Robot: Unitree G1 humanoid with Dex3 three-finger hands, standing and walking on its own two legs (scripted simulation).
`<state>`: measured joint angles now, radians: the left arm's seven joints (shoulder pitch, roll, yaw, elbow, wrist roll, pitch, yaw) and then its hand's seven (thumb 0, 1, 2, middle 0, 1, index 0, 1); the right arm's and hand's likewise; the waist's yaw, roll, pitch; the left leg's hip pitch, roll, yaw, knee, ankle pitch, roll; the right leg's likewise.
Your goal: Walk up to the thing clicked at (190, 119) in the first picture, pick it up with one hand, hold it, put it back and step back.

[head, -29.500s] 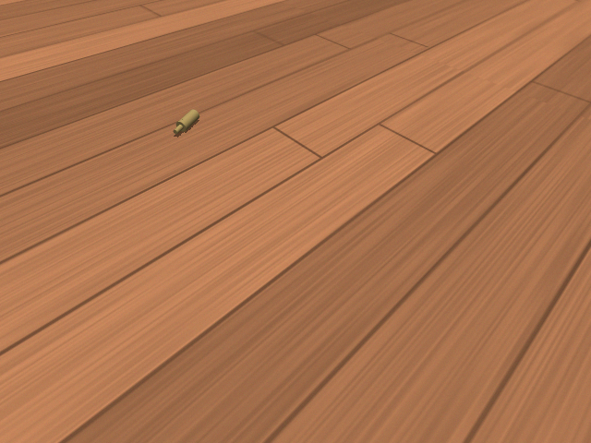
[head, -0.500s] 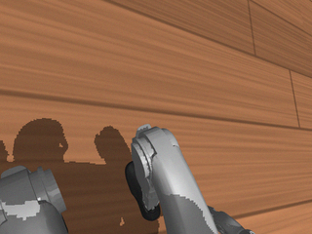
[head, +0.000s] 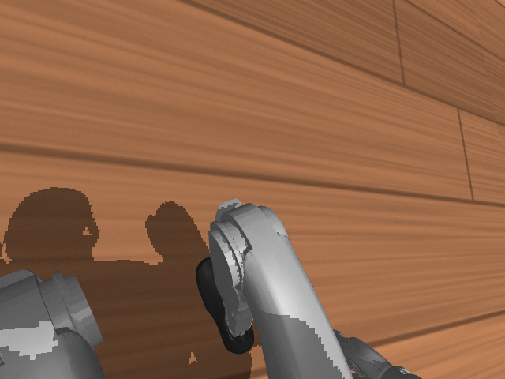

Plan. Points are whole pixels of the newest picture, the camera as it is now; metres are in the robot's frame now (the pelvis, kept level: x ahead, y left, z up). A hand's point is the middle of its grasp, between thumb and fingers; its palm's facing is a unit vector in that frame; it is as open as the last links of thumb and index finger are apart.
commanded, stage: open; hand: left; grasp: from above
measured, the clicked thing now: out of the picture +0.45 +0.36 -0.27
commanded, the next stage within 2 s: withdraw in 0.48 s
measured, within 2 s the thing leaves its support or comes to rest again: neither
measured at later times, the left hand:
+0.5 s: hand out of the picture +0.44 +0.33 -0.24, palm faces -0.44 -0.15 -0.89, open 12.9 cm
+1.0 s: hand out of the picture +0.45 +0.35 -0.13, palm faces -0.30 -0.09 -0.95, open 13.7 cm
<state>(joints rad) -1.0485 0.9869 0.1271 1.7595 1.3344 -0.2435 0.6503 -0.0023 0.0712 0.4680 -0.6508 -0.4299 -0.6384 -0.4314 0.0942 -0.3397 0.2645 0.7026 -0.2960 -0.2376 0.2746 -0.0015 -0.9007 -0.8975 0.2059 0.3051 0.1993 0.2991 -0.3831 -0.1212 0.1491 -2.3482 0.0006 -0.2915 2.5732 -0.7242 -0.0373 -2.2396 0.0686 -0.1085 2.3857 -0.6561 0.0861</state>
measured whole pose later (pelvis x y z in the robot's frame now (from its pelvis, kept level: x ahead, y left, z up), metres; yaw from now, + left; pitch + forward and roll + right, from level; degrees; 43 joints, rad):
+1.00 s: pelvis +0.00 +0.00 +0.03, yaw +3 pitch +33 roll -12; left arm -0.90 0.76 0.08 1.32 1.18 -0.07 0.43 0.00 -0.44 0.93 -0.16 -0.93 -0.15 -0.92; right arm 0.15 -0.30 0.10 0.74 -0.15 -0.14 0.30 0.00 -0.90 -0.90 0.21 0.30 0.20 0.30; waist -0.26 0.00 -0.06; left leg -2.34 0.00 -0.21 2.46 -0.72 -0.03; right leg -2.24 0.03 -0.06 2.32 -0.68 0.07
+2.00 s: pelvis +0.01 -0.01 +0.09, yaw +7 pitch +37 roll -8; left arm -0.72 0.59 0.10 1.02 0.88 -0.01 0.22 0.00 0.22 0.83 -0.23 -0.48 -0.21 -0.48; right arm 0.19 -0.25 0.01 0.70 -0.06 -0.01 0.17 0.00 -0.89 -0.89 0.21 0.30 0.20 0.30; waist -0.17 0.07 -0.16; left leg -2.17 0.02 -0.14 2.22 -0.71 -0.02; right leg -2.10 0.00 -0.02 2.14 -0.68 0.07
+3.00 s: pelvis +0.07 +0.00 +0.41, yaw +14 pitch +12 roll -3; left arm 0.49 0.22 0.04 -0.14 -0.07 0.47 0.06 0.01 0.90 0.89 -0.21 -0.30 -0.20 -0.30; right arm 0.32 -0.22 0.03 0.52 0.02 -0.19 -0.18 0.01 -0.90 -0.90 0.21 0.30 0.20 0.30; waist -0.06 0.06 -0.19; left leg -0.76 0.05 -0.07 1.05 -0.49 -0.02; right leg -0.71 -0.02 -0.04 0.97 -0.47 0.03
